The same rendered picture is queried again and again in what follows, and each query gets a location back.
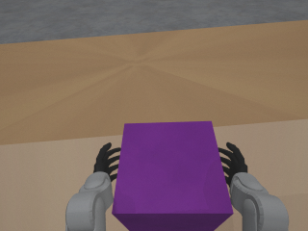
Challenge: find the robot right hand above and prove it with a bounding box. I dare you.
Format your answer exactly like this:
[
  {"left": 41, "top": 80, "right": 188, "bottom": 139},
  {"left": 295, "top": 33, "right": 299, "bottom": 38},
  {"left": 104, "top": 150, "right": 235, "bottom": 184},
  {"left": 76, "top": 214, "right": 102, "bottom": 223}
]
[{"left": 218, "top": 142, "right": 248, "bottom": 188}]

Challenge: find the robot left forearm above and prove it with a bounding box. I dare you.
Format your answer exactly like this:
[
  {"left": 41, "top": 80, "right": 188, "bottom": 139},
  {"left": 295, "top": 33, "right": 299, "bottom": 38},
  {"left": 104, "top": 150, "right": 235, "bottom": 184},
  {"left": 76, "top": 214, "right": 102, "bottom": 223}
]
[{"left": 65, "top": 171, "right": 114, "bottom": 231}]

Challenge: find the robot right forearm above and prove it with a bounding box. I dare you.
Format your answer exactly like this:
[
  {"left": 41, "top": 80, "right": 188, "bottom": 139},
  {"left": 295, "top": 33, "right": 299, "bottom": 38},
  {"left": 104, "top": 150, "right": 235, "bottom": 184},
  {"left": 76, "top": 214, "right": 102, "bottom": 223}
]
[{"left": 229, "top": 172, "right": 289, "bottom": 231}]

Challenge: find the robot left hand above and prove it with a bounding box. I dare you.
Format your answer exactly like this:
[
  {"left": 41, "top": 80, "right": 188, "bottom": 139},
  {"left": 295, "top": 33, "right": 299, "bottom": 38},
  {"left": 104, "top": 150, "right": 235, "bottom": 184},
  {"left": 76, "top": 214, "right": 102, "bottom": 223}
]
[{"left": 93, "top": 142, "right": 121, "bottom": 182}]

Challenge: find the carton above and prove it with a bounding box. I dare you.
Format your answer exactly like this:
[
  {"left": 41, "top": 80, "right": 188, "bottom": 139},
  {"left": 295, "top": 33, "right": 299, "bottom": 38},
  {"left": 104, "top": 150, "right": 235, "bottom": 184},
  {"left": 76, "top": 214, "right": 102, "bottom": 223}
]
[{"left": 112, "top": 120, "right": 234, "bottom": 231}]

